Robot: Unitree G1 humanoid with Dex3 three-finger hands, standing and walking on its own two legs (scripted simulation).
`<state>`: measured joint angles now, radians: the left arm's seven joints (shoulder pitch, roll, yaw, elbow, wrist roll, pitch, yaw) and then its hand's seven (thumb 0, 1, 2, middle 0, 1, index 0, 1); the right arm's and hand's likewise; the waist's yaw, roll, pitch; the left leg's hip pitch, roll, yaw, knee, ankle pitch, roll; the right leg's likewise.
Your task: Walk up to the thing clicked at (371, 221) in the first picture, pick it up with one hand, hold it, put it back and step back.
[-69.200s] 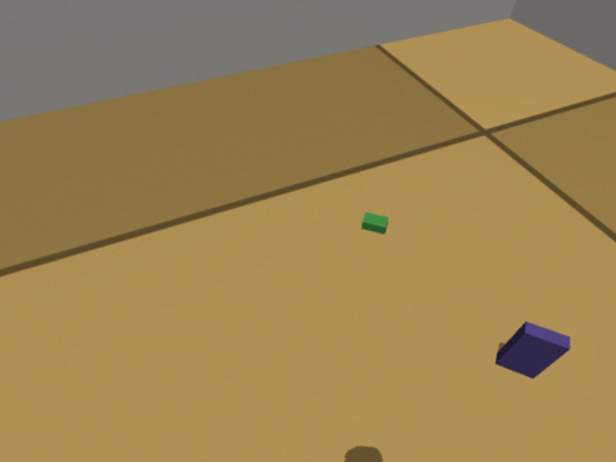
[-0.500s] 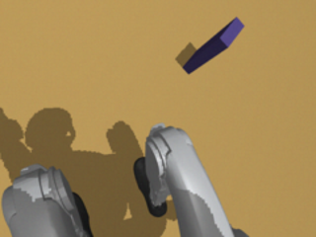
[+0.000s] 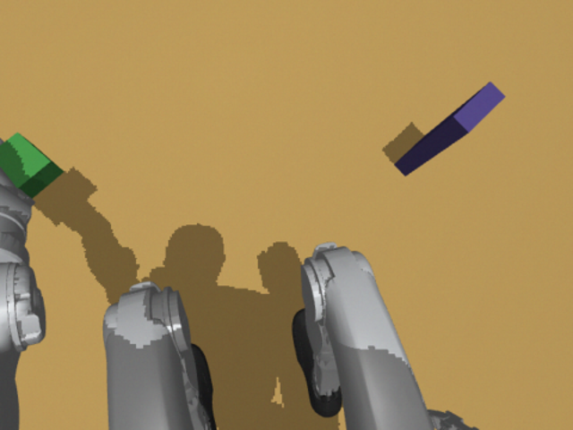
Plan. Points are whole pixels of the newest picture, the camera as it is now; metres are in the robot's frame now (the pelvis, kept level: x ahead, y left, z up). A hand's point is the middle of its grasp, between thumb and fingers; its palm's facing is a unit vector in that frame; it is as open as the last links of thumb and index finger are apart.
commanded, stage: lift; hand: left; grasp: from above
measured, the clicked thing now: (11, 177) +0.50 +0.32 -0.15
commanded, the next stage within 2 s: hold in 1.24 s
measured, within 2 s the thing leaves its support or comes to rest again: neither
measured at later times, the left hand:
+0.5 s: hand out of the picture +0.39 +0.29 +0.09, palm faces -0.33 -0.29 -0.90, open 9.2 cm
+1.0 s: hand out of the picture +0.37 +0.27 +0.24, palm faces -0.37 -0.32 -0.87, open 9.2 cm
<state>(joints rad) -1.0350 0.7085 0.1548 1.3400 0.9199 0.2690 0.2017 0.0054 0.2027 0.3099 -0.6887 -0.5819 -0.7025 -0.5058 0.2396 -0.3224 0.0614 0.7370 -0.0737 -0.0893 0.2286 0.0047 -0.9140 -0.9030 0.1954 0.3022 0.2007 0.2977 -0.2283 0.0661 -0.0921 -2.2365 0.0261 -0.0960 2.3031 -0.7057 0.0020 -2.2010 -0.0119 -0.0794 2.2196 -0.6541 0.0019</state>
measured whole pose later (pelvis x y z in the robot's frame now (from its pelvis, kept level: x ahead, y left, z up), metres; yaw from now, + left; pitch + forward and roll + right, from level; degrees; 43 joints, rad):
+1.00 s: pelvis +0.06 +0.00 +0.33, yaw +5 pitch +17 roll -2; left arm -0.50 0.31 -0.13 0.98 0.74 0.48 0.24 0.00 0.18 0.34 -0.70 -0.57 -0.72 -0.49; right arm 0.26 -0.24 0.01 0.81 0.05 -0.13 -0.06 0.01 -0.89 -0.90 0.20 0.30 0.20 0.30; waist -0.09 0.06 -0.14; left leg -0.90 0.04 -0.01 1.07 -0.48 -0.01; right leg -0.89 0.00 -0.04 1.03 -0.45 0.00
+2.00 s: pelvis +0.09 +0.00 +0.40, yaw +5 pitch +6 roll +0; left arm -0.41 0.23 -0.22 0.86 0.77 0.53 0.18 0.00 0.24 0.26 -0.74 -0.44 -0.74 -0.39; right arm 0.23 -0.27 0.00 0.79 0.05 -0.10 0.01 0.01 -0.89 -0.90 0.20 0.30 0.20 0.30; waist -0.01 0.05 -0.07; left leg -0.40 0.02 0.01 0.61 -0.32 -0.01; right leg -0.42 -0.01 -0.01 0.63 -0.31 0.00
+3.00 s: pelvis +0.08 +0.00 +0.40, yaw +5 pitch +3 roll +0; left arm -0.43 0.21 -0.26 0.82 0.75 0.64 0.16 0.00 0.22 0.29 -0.72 -0.49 -0.73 -0.44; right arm 0.20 -0.26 0.03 0.78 0.05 -0.13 0.04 0.01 -0.90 -0.90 0.20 0.30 0.20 0.30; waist 0.00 0.06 -0.05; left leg -0.33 0.02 0.02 0.55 -0.28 -0.01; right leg -0.34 -0.01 -0.01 0.56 -0.27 0.00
